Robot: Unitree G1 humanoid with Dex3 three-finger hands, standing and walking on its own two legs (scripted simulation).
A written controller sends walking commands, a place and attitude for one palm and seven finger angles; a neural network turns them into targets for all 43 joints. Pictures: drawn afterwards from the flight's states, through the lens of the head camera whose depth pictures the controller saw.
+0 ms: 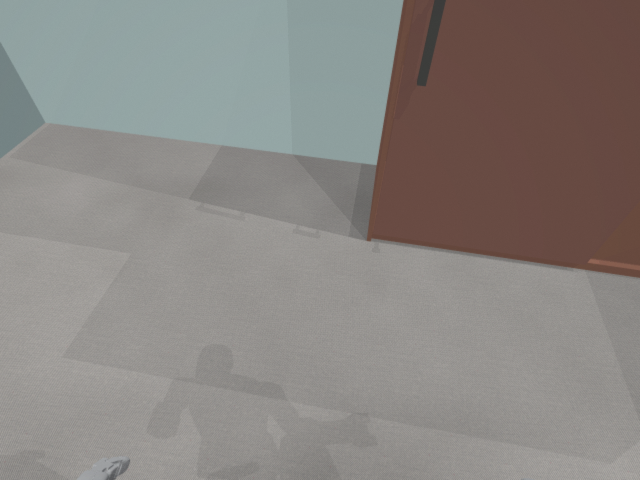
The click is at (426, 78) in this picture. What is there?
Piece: wardrobe's sliding door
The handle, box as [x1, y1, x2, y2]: [417, 0, 445, 85]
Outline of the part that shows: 445,0 434,0 417,79 418,85 425,85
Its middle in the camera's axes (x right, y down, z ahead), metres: +0.29 -0.54 +1.02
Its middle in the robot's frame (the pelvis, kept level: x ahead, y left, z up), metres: +1.15 -0.23 +0.10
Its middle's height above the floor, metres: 0.87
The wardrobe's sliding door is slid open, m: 0.00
